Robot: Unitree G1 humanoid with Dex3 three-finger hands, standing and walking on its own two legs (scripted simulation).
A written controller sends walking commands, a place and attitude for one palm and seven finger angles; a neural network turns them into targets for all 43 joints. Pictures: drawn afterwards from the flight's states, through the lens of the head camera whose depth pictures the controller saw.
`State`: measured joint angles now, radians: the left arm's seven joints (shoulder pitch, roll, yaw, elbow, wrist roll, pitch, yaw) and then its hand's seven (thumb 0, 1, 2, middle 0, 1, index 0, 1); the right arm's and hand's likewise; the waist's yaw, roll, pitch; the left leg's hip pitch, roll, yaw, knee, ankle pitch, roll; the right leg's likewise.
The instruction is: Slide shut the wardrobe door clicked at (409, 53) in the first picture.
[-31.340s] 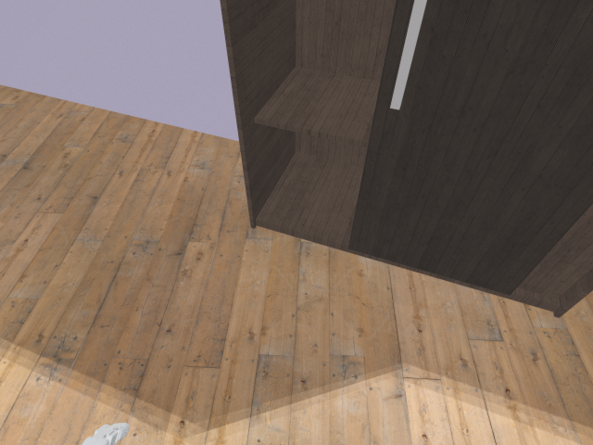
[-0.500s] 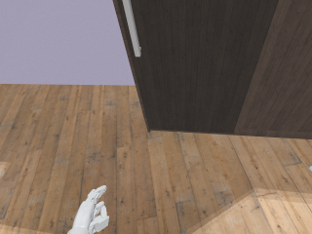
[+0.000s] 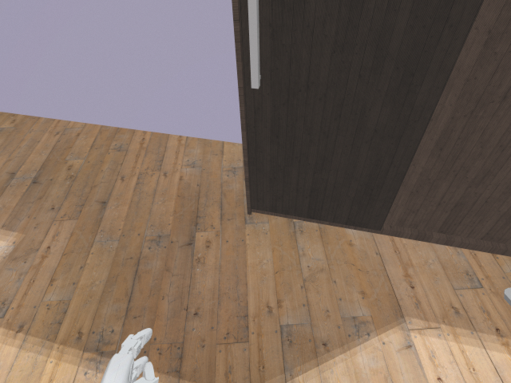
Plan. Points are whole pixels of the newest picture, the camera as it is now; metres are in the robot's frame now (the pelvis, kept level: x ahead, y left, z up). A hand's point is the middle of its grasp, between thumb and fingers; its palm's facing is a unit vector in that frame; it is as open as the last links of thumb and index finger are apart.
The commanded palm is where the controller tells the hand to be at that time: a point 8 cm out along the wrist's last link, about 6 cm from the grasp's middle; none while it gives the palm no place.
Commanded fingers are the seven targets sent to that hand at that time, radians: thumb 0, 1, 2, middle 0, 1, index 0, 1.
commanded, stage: stop stepping back and stand still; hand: right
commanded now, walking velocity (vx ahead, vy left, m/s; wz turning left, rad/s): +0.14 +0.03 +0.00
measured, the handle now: (256, 44) +1.01 +0.09 +0.11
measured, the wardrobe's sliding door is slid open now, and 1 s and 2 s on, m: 0.00 0.00 0.00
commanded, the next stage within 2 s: let the arm hang, fingers relaxed in 0.90 s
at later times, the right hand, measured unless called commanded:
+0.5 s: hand out of the picture +0.20 -0.26 +0.17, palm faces +0.36 +0.82 -0.45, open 7.4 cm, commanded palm +0.15 -0.31 +0.18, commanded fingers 0.00 -0.90 -0.90 0.20 0.30 0.20 0.30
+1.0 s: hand out of the picture +0.24 -0.30 +0.16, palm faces +0.32 +0.80 -0.50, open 7.4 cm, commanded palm none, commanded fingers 0.00 -0.90 -0.90 0.20 0.30 0.20 0.30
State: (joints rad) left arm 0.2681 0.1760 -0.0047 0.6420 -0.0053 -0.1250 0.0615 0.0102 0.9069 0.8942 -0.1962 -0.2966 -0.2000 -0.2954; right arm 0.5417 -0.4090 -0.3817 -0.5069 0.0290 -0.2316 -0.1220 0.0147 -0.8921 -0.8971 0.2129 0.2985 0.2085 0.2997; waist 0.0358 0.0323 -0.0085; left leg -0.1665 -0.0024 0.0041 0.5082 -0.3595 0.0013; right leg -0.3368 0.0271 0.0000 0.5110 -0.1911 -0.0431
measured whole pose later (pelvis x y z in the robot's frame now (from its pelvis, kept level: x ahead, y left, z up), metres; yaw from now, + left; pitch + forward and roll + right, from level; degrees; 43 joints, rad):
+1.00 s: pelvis +0.05 -0.05 +0.00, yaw -1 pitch +1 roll +2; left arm 0.18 0.17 -0.02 0.58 -0.02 -0.07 0.04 0.01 0.91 0.89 -0.20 -0.30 -0.20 -0.30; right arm 0.63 -0.44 -0.41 -0.57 0.05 -0.25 -0.11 0.01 -0.89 -0.90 0.22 0.30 0.21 0.30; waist 0.00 0.02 0.04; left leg -0.20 0.00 0.02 0.46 -0.29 -0.02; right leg -0.27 0.03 -0.06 0.53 -0.29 -0.07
